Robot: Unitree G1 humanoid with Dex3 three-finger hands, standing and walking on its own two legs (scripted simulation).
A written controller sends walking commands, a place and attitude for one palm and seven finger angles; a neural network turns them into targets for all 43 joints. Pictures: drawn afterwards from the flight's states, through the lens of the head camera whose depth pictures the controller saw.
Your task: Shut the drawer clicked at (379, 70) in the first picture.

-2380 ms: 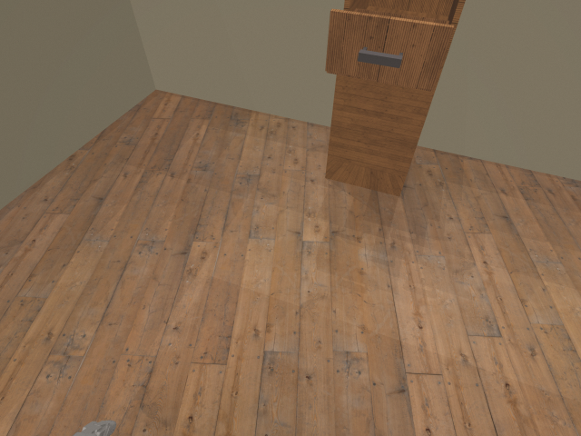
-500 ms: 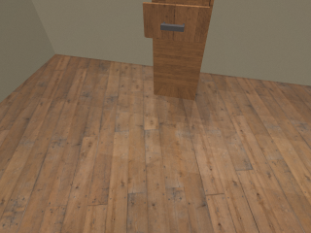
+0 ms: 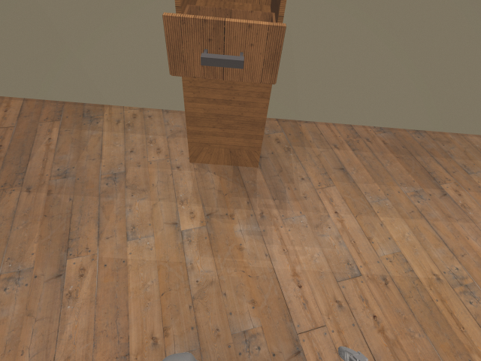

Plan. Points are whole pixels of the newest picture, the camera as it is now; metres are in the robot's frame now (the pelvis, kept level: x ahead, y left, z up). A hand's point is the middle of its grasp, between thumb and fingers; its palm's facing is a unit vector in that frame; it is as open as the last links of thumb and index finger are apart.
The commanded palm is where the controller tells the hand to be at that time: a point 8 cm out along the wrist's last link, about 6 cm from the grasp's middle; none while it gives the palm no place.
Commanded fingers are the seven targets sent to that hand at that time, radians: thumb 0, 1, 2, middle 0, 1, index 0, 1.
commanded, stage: walk to a spot facing it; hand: left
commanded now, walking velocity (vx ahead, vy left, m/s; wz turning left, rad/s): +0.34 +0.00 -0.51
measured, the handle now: (223, 57) +0.89 +0.15 +0.05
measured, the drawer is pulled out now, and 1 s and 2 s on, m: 0.29 0.29 0.29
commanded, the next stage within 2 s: turn to face it in 0.44 s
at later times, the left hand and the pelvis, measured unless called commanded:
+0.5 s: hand (208, 258) +0.35 +0.10 -0.14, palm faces -0.28 -0.93 -0.23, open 7.4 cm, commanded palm none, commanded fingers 0.00 0.90 0.90 -0.20 -0.30 -0.20 -0.30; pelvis +0.18 -0.05 +0.00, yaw -16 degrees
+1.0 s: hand (197, 246) +0.38 +0.13 -0.16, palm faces -0.13 -0.98 -0.16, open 7.4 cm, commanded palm none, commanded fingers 0.00 0.90 0.90 -0.20 -0.30 -0.20 -0.30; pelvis +0.32 -0.03 +0.02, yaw -11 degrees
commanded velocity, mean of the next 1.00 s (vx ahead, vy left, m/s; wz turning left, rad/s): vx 0.15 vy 0.00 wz -0.04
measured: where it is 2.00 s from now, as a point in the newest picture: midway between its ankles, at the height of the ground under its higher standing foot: (258, 318)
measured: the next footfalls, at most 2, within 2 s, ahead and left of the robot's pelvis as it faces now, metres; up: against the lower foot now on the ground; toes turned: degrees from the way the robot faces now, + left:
right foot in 0.38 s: +0.25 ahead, -0.17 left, +0.00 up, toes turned -21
left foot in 0.76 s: +0.40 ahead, +0.03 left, +0.00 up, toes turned -7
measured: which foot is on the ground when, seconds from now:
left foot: down 0.00-0.38, up 0.40-0.74, down 0.76-1.00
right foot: up 0.00-0.36, down 0.38-0.78, up 0.80-1.00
